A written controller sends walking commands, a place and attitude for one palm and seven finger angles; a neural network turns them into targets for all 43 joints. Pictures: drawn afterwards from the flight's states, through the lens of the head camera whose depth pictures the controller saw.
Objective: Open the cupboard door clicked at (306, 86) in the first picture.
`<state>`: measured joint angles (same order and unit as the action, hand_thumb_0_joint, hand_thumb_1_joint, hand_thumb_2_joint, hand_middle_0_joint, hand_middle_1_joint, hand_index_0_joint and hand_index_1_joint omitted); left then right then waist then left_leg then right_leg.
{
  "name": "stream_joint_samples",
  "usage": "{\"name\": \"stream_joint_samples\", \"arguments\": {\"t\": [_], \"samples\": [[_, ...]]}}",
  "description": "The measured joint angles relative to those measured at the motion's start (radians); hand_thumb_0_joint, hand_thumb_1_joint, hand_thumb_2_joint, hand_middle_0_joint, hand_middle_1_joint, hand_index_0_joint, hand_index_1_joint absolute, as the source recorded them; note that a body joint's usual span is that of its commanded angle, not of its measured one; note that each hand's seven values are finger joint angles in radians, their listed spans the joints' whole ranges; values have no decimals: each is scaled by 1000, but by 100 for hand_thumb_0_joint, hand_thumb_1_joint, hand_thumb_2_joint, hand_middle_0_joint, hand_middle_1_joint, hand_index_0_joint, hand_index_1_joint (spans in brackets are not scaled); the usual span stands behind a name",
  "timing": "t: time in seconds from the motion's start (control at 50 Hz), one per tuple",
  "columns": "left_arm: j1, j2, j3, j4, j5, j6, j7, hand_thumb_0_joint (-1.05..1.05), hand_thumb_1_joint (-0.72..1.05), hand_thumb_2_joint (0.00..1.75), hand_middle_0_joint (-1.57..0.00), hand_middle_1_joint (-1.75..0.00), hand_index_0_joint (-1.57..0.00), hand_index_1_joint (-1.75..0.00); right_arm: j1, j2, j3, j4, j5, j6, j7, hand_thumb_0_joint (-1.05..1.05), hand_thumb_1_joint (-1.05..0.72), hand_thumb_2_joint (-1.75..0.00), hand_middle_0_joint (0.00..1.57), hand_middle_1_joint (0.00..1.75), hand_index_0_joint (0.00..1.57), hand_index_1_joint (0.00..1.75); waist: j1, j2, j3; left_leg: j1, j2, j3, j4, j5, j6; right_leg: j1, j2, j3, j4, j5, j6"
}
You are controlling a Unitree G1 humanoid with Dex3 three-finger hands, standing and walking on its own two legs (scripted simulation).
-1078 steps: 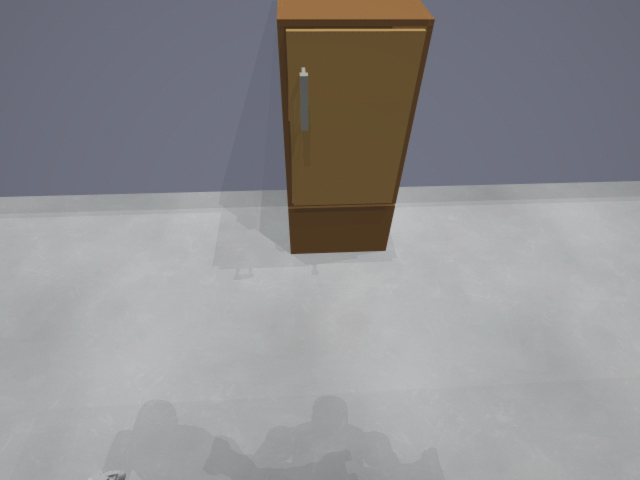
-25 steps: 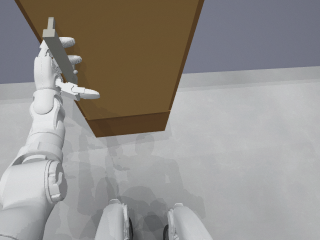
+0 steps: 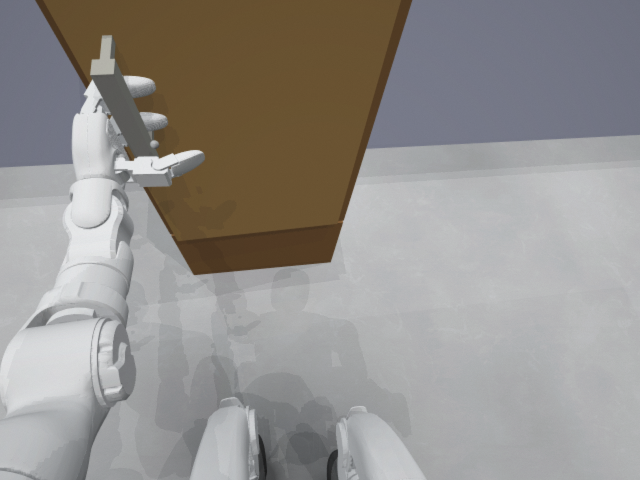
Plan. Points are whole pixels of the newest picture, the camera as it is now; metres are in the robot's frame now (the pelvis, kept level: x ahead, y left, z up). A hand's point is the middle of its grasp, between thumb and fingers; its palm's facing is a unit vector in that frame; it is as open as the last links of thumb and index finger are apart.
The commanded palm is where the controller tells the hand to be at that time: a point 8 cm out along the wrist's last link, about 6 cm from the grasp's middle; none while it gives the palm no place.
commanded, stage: close the thumb around the handle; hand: left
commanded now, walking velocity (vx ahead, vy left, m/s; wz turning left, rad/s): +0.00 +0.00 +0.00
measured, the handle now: (131, 109) +0.56 +0.20 +0.06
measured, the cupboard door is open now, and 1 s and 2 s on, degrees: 2 22 47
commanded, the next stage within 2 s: pull the door open along its arc in 0.38 s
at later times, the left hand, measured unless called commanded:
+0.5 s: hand (154, 144) +0.51 +0.17 +0.05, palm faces +0.09 -1.00 -0.02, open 5.6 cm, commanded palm +0.48 +0.21 +0.05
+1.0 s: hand (188, 218) +0.40 +0.13 +0.06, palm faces +0.25 -0.96 +0.09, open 6.0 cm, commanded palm +0.35 +0.16 +0.05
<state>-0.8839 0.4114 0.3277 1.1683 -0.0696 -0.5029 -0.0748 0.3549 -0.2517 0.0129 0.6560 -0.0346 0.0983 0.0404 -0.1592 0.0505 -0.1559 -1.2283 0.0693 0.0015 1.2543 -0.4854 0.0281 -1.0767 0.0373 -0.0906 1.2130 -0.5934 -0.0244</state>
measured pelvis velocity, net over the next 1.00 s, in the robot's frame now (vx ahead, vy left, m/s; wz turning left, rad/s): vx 0.02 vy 0.00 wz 0.00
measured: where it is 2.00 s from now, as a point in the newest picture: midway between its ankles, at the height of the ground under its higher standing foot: outside the picture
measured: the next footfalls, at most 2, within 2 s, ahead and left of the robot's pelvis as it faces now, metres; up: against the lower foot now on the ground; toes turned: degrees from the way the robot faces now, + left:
none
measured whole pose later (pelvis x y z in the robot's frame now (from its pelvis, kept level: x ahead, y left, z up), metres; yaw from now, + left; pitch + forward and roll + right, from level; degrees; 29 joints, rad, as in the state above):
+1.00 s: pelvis +0.02 +0.00 +0.02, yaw +0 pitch +21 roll -2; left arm -0.31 0.05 0.13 0.58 -0.11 -0.49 0.22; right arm 0.30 -0.23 -0.02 0.58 -0.03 0.09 0.07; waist -0.06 0.03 -0.19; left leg -1.03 0.06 0.05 1.14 -0.48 0.02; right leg -0.90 0.03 -0.04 1.12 -0.59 -0.02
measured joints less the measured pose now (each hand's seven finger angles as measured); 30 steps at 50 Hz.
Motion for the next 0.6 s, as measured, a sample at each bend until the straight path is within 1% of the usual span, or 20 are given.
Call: {"name": "stream_joint_samples", "arguments": {"t": [0.24,0.32,0.5,0.56,0.6], "samples": [[-5,6,6,-2,-2,6,-5,0,58,77,-38,-132,-36,-132,4,-2,-1,6,0,-1,-2,0,-91,-90,20,30,20,30,-3,-1,1,-4,1,-2,1,1,0,-3,2,-1,0,2,0],[4,9,12,-5,-3,8,-15,1,74,83,-39,-134,-36,-133,3,-3,0,2,2,0,-3,0,-91,-90,20,30,20,30,-5,-4,0,2,3,1,-2,0,0,1,4,2,-4,3,0],[21,-4,10,-21,-7,7,-3,1,75,83,-38,-135,-35,-135,3,-2,-3,-2,0,1,0,0,-91,-90,20,30,20,30,-2,-1,-2,11,3,5,-6,-2,1,9,4,7,-9,3,2],[28,-3,25,-21,1,3,-12,1,75,83,-38,-135,-35,-135,-2,-2,0,-2,1,5,0,0,-91,-90,20,30,20,30,-2,-1,-2,16,5,8,-8,-3,2,11,6,11,-10,3,3],[41,-4,27,-32,-4,3,-17,1,75,82,-38,-135,-35,-135,-2,0,0,-7,4,8,0,0,-91,-90,20,30,20,30,-2,-2,-3,21,6,12,-10,-4,2,14,6,15,-11,3,3]]}}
